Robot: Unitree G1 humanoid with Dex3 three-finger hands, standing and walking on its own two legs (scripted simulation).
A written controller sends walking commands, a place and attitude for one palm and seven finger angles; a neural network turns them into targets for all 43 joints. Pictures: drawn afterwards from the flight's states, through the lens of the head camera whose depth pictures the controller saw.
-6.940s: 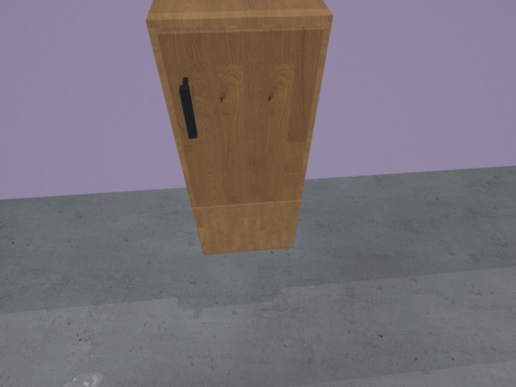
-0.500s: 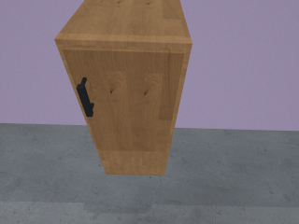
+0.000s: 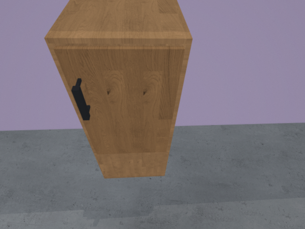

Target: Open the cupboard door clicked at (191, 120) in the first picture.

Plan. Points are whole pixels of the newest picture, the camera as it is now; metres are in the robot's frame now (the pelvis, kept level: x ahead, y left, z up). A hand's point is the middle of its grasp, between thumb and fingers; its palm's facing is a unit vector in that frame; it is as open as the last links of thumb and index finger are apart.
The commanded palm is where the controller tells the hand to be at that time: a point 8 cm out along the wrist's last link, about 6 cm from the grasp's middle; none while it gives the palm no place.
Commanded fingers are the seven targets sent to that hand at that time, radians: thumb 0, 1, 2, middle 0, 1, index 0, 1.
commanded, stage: look again from close up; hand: left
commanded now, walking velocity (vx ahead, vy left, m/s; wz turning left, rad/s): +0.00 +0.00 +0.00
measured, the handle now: (82, 99) +0.49 +0.26 +0.03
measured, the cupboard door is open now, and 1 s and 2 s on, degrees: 0 0 0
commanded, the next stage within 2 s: raise the hand with hooked fingers in 0.30 s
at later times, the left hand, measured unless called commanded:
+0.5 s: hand out of the picture +0.05 +0.23 -0.11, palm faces +0.20 -0.96 -0.21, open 7.4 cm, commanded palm +0.07 +0.28 -0.06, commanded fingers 0.00 0.76 0.84 -0.21 -0.39 -0.21 -0.39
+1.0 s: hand (54, 222) +0.14 +0.24 -0.02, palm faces +0.16 -0.98 -0.08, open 9.7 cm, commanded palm +0.12 +0.30 -0.02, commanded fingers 0.00 0.18 0.59 -0.25 -0.76 -0.25 -0.76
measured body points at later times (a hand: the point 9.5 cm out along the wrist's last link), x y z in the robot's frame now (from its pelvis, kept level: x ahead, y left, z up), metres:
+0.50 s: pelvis -0.03 +0.04 +0.00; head -0.02 +0.05 +0.45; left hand +0.04 +0.28 -0.09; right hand +0.02 -0.19 -0.13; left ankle +0.02 +0.11 -0.73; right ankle -0.07 -0.09 -0.73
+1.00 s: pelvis -0.04 +0.00 -0.08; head +0.02 +0.03 +0.37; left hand +0.13 +0.29 -0.02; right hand +0.19 -0.20 -0.14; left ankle +0.02 +0.11 -0.73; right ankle -0.04 -0.08 -0.73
